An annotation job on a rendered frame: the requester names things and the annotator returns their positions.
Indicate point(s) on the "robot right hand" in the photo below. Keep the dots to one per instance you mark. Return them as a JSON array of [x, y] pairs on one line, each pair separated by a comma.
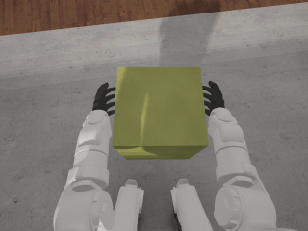
[[216, 97]]

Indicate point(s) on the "right robot upper arm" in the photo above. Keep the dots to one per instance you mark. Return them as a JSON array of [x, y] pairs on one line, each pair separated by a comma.
[[244, 209]]

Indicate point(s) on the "carton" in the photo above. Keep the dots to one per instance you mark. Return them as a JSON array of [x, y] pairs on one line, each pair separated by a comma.
[[159, 113]]

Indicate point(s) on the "robot thigh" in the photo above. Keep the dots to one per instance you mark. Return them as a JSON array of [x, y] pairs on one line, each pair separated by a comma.
[[127, 209], [187, 205]]

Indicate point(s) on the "left robot upper arm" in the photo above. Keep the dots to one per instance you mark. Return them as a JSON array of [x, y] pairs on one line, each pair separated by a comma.
[[90, 210]]

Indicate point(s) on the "robot right thigh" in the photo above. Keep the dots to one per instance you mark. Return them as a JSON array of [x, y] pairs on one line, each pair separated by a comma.
[[187, 205]]

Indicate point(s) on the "right robot forearm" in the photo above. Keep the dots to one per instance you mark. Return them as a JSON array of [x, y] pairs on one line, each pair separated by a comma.
[[233, 162]]

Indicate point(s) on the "robot left hand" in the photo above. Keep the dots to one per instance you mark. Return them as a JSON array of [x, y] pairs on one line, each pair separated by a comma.
[[101, 99]]

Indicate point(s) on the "left robot forearm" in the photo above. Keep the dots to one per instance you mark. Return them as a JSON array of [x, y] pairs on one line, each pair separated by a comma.
[[89, 170]]

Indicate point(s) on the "robot left thigh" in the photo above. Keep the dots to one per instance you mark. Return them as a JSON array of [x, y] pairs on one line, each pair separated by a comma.
[[127, 209]]

